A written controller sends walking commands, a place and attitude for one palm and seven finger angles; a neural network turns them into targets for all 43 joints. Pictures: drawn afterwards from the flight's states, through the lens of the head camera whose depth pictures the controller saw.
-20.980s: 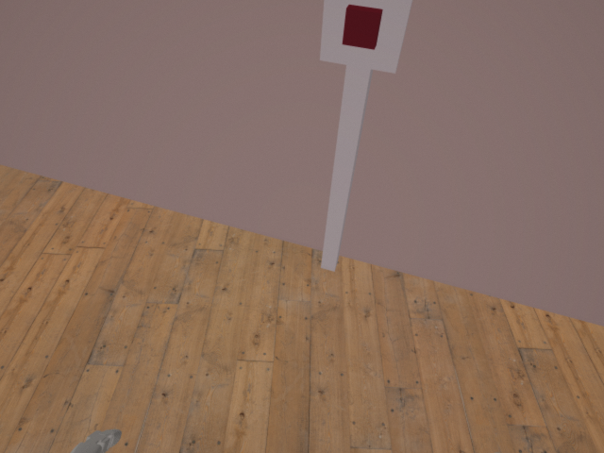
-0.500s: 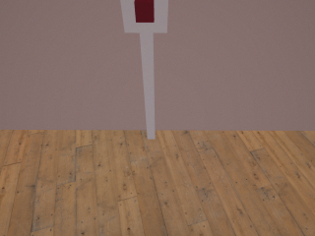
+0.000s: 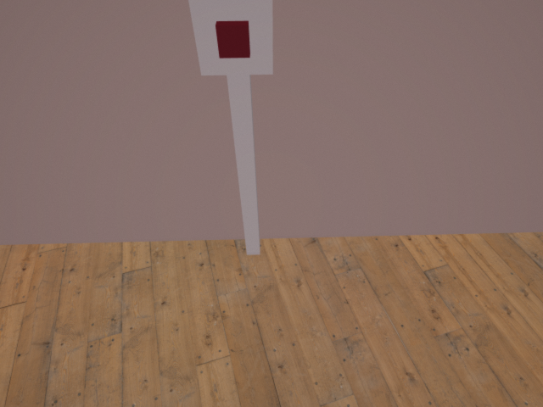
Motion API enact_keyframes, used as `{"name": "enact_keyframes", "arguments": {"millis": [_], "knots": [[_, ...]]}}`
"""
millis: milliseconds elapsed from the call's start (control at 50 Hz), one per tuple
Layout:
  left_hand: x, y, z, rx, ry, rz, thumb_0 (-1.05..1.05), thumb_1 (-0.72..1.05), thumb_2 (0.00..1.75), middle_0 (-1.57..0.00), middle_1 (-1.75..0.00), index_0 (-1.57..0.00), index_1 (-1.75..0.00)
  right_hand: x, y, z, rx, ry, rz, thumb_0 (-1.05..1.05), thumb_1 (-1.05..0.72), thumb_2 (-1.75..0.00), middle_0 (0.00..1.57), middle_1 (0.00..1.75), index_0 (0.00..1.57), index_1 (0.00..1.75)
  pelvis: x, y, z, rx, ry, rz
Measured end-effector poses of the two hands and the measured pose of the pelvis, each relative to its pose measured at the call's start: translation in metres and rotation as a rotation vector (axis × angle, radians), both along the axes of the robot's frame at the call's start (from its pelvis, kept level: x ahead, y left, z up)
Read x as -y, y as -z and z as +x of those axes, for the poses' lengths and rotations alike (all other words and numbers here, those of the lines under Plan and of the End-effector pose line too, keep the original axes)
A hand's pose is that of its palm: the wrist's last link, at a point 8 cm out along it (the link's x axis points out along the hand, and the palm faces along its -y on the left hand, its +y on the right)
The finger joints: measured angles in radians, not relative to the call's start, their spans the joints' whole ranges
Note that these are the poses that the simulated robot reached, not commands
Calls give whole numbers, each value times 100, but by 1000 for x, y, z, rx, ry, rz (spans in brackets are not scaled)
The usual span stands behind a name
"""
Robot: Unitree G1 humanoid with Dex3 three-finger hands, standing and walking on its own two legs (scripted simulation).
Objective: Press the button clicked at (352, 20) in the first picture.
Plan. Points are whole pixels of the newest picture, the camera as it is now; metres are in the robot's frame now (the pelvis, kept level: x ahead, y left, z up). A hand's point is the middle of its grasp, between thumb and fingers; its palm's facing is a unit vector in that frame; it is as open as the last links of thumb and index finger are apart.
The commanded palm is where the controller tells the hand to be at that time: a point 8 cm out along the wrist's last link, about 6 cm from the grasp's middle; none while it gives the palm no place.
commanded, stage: let the arm hang, fingers relaxed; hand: left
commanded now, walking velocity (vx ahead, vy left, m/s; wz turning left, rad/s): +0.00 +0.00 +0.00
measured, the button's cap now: (233, 39) +0.83 +0.13 +0.17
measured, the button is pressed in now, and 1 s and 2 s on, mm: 0 0 0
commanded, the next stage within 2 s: stand and wait in 0.06 s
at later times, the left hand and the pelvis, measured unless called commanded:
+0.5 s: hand out of the picture +0.03 +0.19 -0.17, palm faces +0.02 -0.96 -0.26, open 7.4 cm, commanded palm none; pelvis +0.01 -0.01 +0.00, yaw +0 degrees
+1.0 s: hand out of the picture +0.09 +0.21 -0.15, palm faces -0.01 -0.94 -0.33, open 7.4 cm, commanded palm none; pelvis +0.02 -0.02 +0.00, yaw +0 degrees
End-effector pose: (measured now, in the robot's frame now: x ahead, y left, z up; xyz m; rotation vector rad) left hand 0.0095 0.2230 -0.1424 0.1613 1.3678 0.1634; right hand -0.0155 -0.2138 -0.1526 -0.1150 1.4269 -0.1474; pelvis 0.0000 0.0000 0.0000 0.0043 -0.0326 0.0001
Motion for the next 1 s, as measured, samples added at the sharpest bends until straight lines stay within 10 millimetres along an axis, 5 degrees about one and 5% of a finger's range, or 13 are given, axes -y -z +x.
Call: {"name": "enact_keyframes", "arguments": {"millis": [340,720,1000], "knots": [[-4,-4,-8,-47,-12,26,1,91,90,-21,-30,-20,-30,25,-2,13,-7,-14,-35,0,-91,-90,20,30,20,30,8,-1,5,-4,-2,0],[-22,-17,49,75,37,91,1,90,90,-21,-30,-20,-30,63,-10,58,92,-41,-92,0,-91,-90,20,30,20,30,18,-2,11,-4,2,4],[-31,-26,74,113,62,129,1,90,90,-21,-30,-20,-30,87,-15,72,109,-50,-129,0,-91,-90,20,30,20,30,24,-3,15,-9,5,5]]}}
